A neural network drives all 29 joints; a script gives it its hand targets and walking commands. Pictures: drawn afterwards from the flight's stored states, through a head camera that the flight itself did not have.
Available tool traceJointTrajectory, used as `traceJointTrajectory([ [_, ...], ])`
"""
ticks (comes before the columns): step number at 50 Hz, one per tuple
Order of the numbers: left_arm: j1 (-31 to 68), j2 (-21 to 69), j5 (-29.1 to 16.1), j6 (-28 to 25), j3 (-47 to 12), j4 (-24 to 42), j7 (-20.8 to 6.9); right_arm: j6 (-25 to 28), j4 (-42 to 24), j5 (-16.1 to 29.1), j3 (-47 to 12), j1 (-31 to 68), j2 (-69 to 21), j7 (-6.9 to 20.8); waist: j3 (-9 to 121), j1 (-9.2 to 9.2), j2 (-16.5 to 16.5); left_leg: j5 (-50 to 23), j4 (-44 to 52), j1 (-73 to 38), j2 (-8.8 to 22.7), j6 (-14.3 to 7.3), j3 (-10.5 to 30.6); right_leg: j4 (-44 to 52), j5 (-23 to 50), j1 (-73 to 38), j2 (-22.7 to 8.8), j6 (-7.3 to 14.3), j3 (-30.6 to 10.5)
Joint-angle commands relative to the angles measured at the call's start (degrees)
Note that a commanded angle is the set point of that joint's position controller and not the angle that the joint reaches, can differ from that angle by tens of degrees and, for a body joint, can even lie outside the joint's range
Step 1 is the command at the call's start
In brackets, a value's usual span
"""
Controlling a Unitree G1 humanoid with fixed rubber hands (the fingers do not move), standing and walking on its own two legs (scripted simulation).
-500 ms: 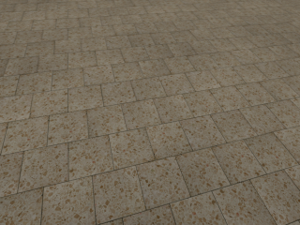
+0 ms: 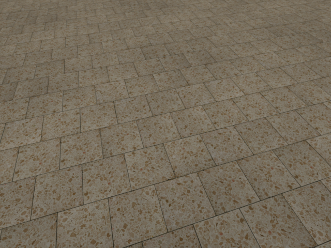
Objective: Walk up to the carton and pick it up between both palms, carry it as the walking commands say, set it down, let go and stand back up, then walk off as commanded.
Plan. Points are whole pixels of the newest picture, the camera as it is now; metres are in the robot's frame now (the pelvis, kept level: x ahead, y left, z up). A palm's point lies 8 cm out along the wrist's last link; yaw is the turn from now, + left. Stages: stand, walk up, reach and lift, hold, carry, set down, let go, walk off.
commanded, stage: stand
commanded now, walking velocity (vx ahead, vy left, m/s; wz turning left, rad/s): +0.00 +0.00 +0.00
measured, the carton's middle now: out of the picture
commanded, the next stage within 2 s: none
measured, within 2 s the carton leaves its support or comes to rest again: neither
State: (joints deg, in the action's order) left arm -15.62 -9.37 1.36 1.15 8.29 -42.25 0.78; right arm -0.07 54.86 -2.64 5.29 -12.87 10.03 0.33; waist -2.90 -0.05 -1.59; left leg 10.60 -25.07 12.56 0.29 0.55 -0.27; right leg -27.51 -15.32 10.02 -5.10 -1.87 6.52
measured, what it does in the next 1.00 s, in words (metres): stands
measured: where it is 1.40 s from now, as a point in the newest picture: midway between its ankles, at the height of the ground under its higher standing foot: outside the picture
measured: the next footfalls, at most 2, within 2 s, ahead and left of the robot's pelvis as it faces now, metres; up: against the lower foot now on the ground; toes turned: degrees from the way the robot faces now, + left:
none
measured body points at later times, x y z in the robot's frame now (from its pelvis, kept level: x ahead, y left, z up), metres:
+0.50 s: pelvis +0.01 +0.01 +0.00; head +0.03 +0.01 +0.45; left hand +0.09 +0.26 -0.13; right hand +0.06 -0.24 -0.15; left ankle +0.03 +0.13 -0.74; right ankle -0.01 -0.13 -0.74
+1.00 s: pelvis +0.01 +0.01 +0.00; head +0.03 +0.00 +0.45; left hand +0.08 +0.26 -0.13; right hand +0.06 -0.23 -0.15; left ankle +0.03 +0.13 -0.74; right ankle -0.01 -0.13 -0.74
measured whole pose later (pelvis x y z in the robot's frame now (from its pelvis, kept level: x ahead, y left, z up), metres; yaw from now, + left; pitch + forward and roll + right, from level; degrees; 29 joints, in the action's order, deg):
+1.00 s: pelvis +0.01 +0.01 +0.00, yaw +1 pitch -1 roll +0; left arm -16.3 -9.2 1.4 0.8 8.3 -46.7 1.5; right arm 0.8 60.3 -2.6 5.3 -12.9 9.9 0.3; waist -2.9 -0.2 -0.2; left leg 11.4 -24.8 12.5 0.2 0.3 0.2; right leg -25.0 -15.0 8.7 -5.0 -2.0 7.2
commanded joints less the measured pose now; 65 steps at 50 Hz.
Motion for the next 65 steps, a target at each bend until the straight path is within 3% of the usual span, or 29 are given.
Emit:
traceJointTrajectory([
  [1,-1.9,-6.0,-0.1,-1.0,-2.0,-2.6,-0.3,1.0,-0.9,1.9,-1.6,-1.7,3.4,1.0,2.3,-0.17,4.8,-4.0,5.1,-4.7,4.8,-1.5,4.0,12.9,-4.3,2.9,-3.4,1.2,-4.9],
  [8,-5.1,-4.9,0.0,-0.4,-2.3,-4.4,1.2,1.4,1.6,1.2,-1.5,-1.6,3.9,0.0,3.0,-0.12,3.0,-3.7,7.0,-2.9,4.9,-2.6,5.2,10.1,1.1,-0.7,-1.9,1.1,-2.4],
  [11,-2.9,-4.4,-0.2,-1.4,-2.2,-3.7,0.6,1.4,1.7,2.2,-1.4,-0.4,4.0,-0.7,4.0,0.09,-2.4,-9.3,7.2,-2.4,5.3,-2.1,5.0,8.4,2.0,-1.8,-2.0,0.7,-2.3],
  [13,-0.3,-3.9,0.2,-0.8,-2.5,-3.4,0.2,1.9,0.7,1.7,-1.2,0.8,5.8,0.4,6.2,-0.78,1.6,-6.5,6.1,-1.0,6.3,-2.5,5.7,8.2,2.9,-4.8,-2.3,1.2,-2.2],
  [15,-3.1,-6.5,0.1,-0.1,-1.9,-4.4,0.9,2.4,1.0,1.8,-2.3,1.6,3.1,0.2,1.3,-0.86,-3.7,-8.6,6.8,1.8,5.6,-2.2,5.3,8.9,3.2,-2.8,-3.2,1.0,-3.0],
  [16,-5.8,-6.2,-0.1,-0.9,-1.6,-5.0,0.7,1.9,2.9,2.0,-1.9,-3.2,2.7,-0.7,4.6,-0.32,-3.6,-5.4,7.6,0.1,5.0,-1.6,5.1,8.8,1.2,-4.0,-2.0,1.1,-2.8],
  [17,-6.4,-4.7,-0.1,-0.6,-2.5,-5.6,0.6,1.6,2.6,2.1,-1.3,-1.4,5.8,-0.6,2.9,-1.02,1.9,-2.2,7.8,-0.3,5.0,-1.7,5.8,9.4,1.7,-2.7,-2.1,1.3,-2.5],
  [18,-4.1,-5.2,0.6,-1.0,-2.9,-5.3,0.8,1.2,2.3,2.3,-0.7,-3.2,6.7,-0.6,3.4,1.16,-2.2,-3.0,7.5,-0.3,4.6,-1.2,4.7,8.8,-0.5,-2.6,-2.5,1.8,-2.6],
  [19,-4.9,-5.4,0.4,-0.9,-2.5,-5.0,0.5,1.3,1.2,2.0,-0.8,1.8,6.2,-0.4,1.2,-1.21,-0.8,-2.2,8.0,1.5,6.1,-2.3,7.2,9.1,4.0,-2.0,-2.0,1.5,-2.9],
  [21,-7.1,-6.0,-0.3,-1.1,-2.0,-6.8,0.1,1.5,1.7,1.8,-1.2,-0.1,6.1,-0.6,2.8,-1.49,0.5,-0.1,9.6,0.8,6.3,-2.3,8.0,7.8,2.3,-2.6,-1.6,1.4,-0.9],
  [24,-3.9,-5.6,0.5,-1.4,-2.4,-5.7,0.1,1.3,2.5,2.3,-1.6,-1.9,4.7,-0.3,5.3,-0.05,-0.8,-7.3,6.3,-0.1,5.7,-2.6,5.2,8.5,5.2,-5.3,-3.2,1.6,-2.7],
  [25,-4.5,-5.1,0.3,-1.7,-2.7,-6.5,0.6,1.3,2.1,2.6,-0.8,-1.7,6.1,-0.3,3.5,-0.28,2.8,-11.5,6.9,-2.5,5.7,-2.1,4.9,8.8,3.3,-1.6,-3.1,1.9,-2.6],
  [32,-3.9,-3.1,0.2,-1.0,-3.5,-7.7,0.9,1.4,3.2,2.1,-2.4,-1.5,3.1,-0.4,2.1,0.15,-1.5,-8.8,5.6,-0.8,5.0,-2.9,5.2,9.7,4.1,-3.8,-3.0,1.7,-2.7],
  [34,-3.8,-6.2,0.4,-1.3,-2.7,-7.5,0.8,1.1,3.2,2.0,-1.9,-1.9,3.4,-0.4,6.0,-0.61,4.0,-12.7,4.8,-4.0,5.5,-2.0,4.0,9.6,6.0,-3.6,-3.0,1.5,-1.0],
  [36,-4.0,-3.0,-0.1,-1.6,-3.6,-8.0,0.6,0.8,3.3,2.1,-2.1,-2.4,3.3,-0.2,3.2,1.33,2.8,-12.5,5.7,-2.9,4.6,-2.1,3.7,9.4,4.8,-1.5,-3.5,1.1,-1.5],
  [37,-3.1,-5.6,0.2,-1.3,-3.0,-8.1,0.8,1.1,2.8,1.8,-1.7,-1.0,4.2,0.1,5.3,0.00,2.7,-12.6,4.8,-3.4,5.6,-2.3,4.5,9.6,4.8,-2.7,-2.9,1.4,-1.7],
  [38,-3.7,-5.6,0.0,-0.8,-2.6,-7.7,0.6,1.0,2.7,1.9,-1.9,1.3,5.1,-0.2,3.3,-0.96,-1.9,-10.5,5.7,-0.8,5.1,-2.6,4.3,10.4,6.4,-3.6,-3.2,1.3,-2.9],
  [39,-5.0,-6.0,-0.1,-0.7,-2.5,-7.4,0.8,1.2,2.8,1.7,-1.8,-0.5,4.1,-0.5,5.1,-1.48,2.4,-11.0,5.5,-2.1,5.2,-2.0,5.2,9.4,5.2,-4.3,-3.0,1.2,-2.4],
  [40,-1.6,-7.1,0.7,-0.7,-2.3,-7.2,0.8,1.5,3.5,2.3,-2.0,-1.4,4.0,0.1,7.4,0.02,2.3,-10.8,6.1,-2.1,4.6,-2.1,3.9,8.1,4.2,-4.9,-2.8,1.3,-1.6],
  [41,-2.9,-4.9,0.3,-1.0,-2.5,-6.7,0.3,1.5,4.5,2.2,-1.8,-2.1,4.7,-0.7,4.5,-1.49,-0.7,-11.2,6.9,-1.5,4.6,-1.7,4.3,9.5,1.0,-3.7,-3.3,1.6,-2.7],
  [43,-3.7,-6.1,0.8,-0.7,-2.5,-8.4,0.5,1.2,4.5,2.4,-2.2,-3.3,3.0,-0.9,3.2,-0.45,4.7,-5.3,8.0,-2.0,4.7,-0.9,5.3,8.9,0.3,-1.4,-2.1,1.6,-1.1],
  [45,-4.4,-2.3,0.5,-0.8,-3.1,-8.7,0.9,1.0,3.8,1.8,-2.8,-0.8,2.6,-0.2,2.3,-0.61,3.4,-3.3,8.0,0.7,4.2,-2.8,6.3,9.2,3.4,-3.6,-2.4,1.3,-1.8],
  [46,-6.3,-3.5,-0.3,-0.5,-3.4,-8.5,1.5,1.3,3.6,2.0,-1.6,1.1,4.4,-0.2,3.6,-2.83,4.3,-7.0,6.8,-1.6,4.1,-1.8,4.5,9.8,3.5,-1.7,-2.3,1.6,-1.4],
  [47,-4.1,-3.8,0.5,-0.8,-3.2,-8.6,1.6,1.2,4.6,2.3,-1.3,-2.7,5.9,-0.3,5.0,0.47,-0.7,-9.3,6.3,-2.3,3.8,-1.6,3.2,10.2,1.5,-2.2,-4.1,2.8,-3.4],
  [51,-6.7,-3.1,0.0,-0.3,-3.4,-10.0,1.3,1.4,4.2,1.9,-1.6,-1.5,5.3,-0.5,-0.1,-0.36,2.2,0.2,7.8,2.4,5.1,-2.7,6.0,10.1,1.2,-1.6,-3.1,1.8,-2.1],
  [53,-1.3,-5.2,0.2,-0.7,-2.7,-7.3,0.5,1.5,4.6,2.1,-2.4,-1.0,4.4,-0.2,4.9,-0.17,3.3,-7.4,6.1,-2.0,4.7,-2.3,4.8,9.1,1.2,-2.3,-2.9,2.3,-2.5],
  [55,-2.8,-6.8,0.6,-1.5,-2.3,-7.6,0.5,1.5,4.2,1.9,-1.5,0.8,5.5,-0.7,8.4,-1.40,-0.9,-16.3,4.8,-5.9,5.5,-2.7,4.2,8.5,7.7,-3.4,-3.5,1.9,-2.3],
  [58,-5.5,-4.9,0.1,-1.8,-2.7,-9.4,0.5,2.1,4.6,1.7,-1.9,-2.0,5.1,-0.6,5.6,-0.66,5.4,-16.2,4.1,-3.8,5.4,-2.6,4.8,8.2,10.1,-3.9,-3.1,1.6,-1.4],
  [65,-4.7,-6.3,0.3,-1.7,-2.9,-9.8,0.6,1.1,5.1,2.1,-1.7,-2.4,4.6,-1.9,2.8,-0.81,1.4,-14.3,5.1,-2.1,5.0,-2.0,4.4,9.1,3.8,-2.1,-3.2,2.0,-1.2],
])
